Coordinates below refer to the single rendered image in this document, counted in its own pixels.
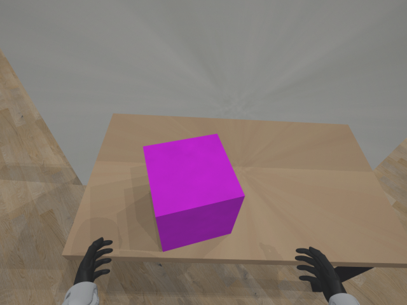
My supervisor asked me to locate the right robot hand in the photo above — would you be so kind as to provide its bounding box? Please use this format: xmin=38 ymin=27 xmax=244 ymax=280
xmin=295 ymin=247 xmax=347 ymax=302

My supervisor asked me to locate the carton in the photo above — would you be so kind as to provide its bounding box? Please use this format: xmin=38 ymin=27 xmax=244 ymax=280
xmin=143 ymin=134 xmax=245 ymax=252

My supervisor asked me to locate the left robot hand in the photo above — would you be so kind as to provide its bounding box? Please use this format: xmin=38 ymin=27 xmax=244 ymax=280
xmin=74 ymin=237 xmax=113 ymax=285

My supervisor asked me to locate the table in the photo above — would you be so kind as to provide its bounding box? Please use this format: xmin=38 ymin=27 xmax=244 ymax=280
xmin=62 ymin=113 xmax=407 ymax=292

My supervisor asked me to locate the robot left forearm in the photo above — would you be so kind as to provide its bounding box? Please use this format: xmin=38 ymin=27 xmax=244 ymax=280
xmin=62 ymin=281 xmax=99 ymax=305

